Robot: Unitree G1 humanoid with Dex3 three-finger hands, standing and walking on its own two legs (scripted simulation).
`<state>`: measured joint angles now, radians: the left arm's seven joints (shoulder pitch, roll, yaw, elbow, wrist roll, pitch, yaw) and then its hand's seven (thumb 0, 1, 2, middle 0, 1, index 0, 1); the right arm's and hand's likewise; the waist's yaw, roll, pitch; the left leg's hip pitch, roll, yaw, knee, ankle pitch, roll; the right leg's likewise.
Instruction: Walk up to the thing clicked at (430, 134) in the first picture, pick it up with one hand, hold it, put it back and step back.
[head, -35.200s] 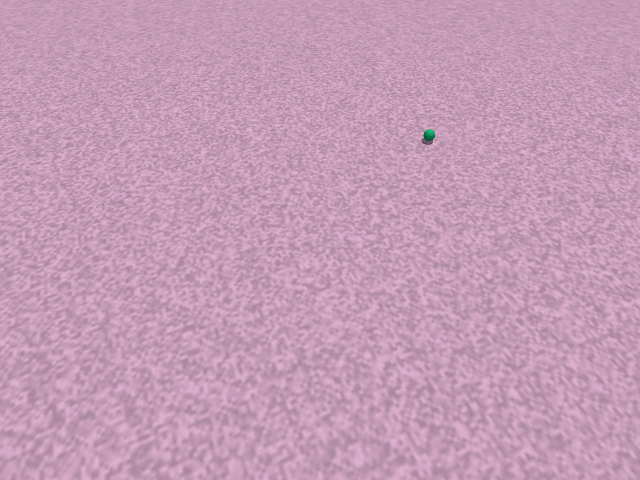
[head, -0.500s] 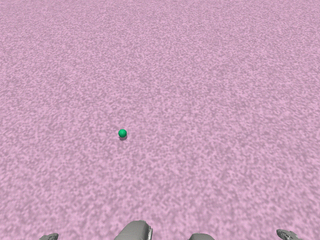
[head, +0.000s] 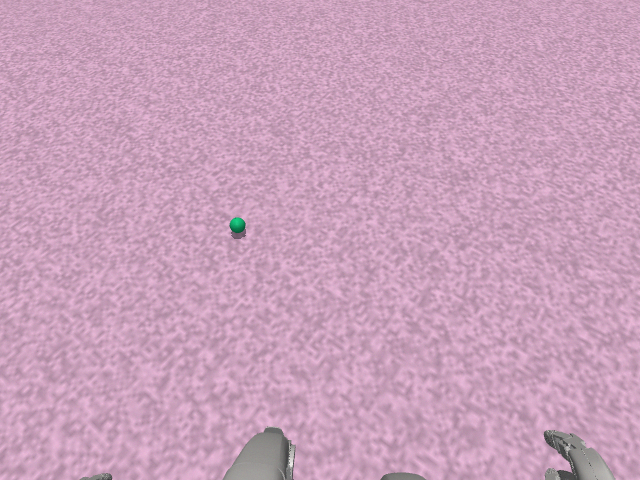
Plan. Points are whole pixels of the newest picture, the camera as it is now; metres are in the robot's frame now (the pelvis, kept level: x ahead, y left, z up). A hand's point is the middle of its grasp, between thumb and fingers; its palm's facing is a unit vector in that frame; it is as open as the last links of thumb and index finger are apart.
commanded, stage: step back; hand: left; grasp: from above
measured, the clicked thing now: (237, 225) +1.02 +0.35 -0.72
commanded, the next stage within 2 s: stand in 1.14 s
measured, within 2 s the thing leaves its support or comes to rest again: neither
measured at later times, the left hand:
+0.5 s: hand out of the picture -0.02 +0.29 -0.13, palm faces +0.06 -0.92 -0.39, open 7.4 cm
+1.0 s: hand out of the picture +0.06 +0.29 -0.13, palm faces +0.09 -0.93 -0.35, open 7.4 cm
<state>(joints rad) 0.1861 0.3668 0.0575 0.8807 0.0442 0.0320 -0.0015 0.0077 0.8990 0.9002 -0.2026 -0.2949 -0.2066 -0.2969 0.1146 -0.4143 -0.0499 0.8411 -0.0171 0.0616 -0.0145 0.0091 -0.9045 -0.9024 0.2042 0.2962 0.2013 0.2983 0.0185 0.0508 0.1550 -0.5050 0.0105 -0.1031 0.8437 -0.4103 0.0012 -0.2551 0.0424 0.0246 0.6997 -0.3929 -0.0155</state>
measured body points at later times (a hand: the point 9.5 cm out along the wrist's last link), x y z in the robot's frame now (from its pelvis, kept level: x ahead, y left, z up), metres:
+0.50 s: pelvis -0.05 +0.00 +0.01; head -0.05 +0.00 +0.46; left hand -0.02 +0.33 -0.10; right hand +0.02 -0.30 -0.11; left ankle -0.06 +0.13 -0.71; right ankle -0.01 -0.11 -0.71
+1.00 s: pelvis +0.00 +0.03 +0.02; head +0.02 +0.04 +0.47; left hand +0.05 +0.34 -0.11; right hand +0.13 -0.25 -0.10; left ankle +0.00 +0.14 -0.71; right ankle -0.01 -0.11 -0.71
